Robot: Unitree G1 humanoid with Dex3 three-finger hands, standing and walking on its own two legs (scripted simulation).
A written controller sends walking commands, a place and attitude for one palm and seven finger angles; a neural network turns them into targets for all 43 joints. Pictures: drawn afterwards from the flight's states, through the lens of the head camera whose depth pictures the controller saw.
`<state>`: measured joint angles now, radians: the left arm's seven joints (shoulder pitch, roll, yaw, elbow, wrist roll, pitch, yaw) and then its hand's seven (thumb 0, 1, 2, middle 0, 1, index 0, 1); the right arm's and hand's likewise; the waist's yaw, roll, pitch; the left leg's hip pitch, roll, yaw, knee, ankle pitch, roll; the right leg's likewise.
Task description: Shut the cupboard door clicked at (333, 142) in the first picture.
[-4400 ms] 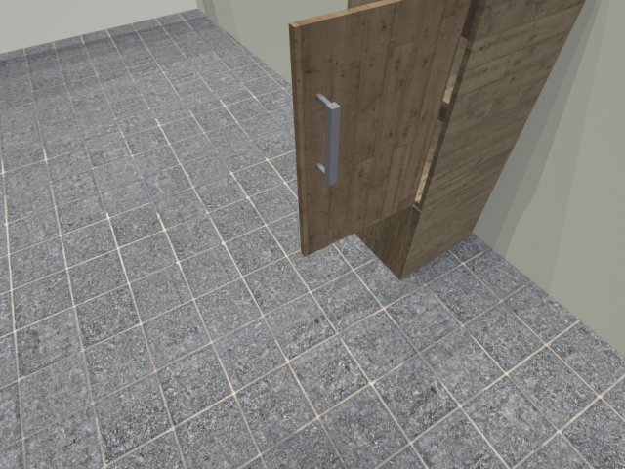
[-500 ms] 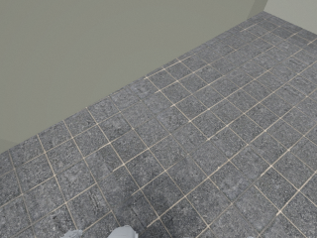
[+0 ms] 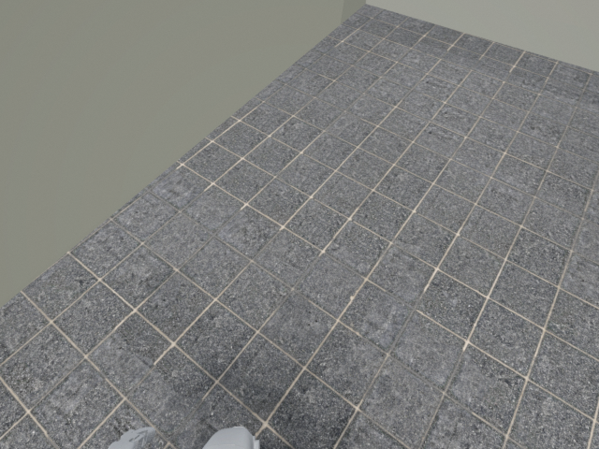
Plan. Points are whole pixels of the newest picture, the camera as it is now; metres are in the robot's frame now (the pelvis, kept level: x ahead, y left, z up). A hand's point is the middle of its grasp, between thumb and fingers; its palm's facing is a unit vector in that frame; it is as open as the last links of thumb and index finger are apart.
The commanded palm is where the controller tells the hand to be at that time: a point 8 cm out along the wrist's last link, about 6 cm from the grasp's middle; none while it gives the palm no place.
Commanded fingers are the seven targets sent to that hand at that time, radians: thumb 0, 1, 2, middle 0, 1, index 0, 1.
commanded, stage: walk around to get in front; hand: left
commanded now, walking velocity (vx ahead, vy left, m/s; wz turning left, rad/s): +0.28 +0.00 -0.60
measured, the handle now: out of the picture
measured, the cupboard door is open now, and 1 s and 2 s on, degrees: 87 87 87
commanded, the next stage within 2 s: walk to a spot facing it in 0.86 s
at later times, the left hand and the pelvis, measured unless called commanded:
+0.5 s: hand (262, 351) +0.28 +0.08 -0.16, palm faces -0.30 -0.93 -0.23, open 7.4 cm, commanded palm none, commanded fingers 0.00 0.90 0.90 -0.20 -0.30 -0.20 -0.30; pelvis +0.10 -0.07 +0.00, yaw -17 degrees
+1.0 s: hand (338, 250) +0.48 -0.05 -0.16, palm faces -0.51 -0.84 -0.19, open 7.4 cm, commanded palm none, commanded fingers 0.00 0.90 0.90 -0.20 -0.30 -0.20 -0.30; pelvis +0.30 -0.16 +0.00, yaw -29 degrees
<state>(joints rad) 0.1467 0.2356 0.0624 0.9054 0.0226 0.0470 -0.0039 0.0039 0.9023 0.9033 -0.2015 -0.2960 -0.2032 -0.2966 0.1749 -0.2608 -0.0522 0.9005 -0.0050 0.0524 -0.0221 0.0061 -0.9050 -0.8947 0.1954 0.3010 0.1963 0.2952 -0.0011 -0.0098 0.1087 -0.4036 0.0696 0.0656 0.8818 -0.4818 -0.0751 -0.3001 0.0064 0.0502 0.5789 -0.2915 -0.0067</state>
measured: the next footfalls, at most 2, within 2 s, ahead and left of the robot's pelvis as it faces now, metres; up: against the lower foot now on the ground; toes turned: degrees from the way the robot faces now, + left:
left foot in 0.08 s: +0.07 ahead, +0.13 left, +0.00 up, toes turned +2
right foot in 0.38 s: +0.13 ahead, -0.19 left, +0.00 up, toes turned -20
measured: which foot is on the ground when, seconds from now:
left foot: up 0.00-0.06, down 0.08-0.36, up 0.38-0.66, down 0.68-1.00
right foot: down 0.00-0.06, up 0.08-0.36, down 0.38-0.68, up 0.70-1.00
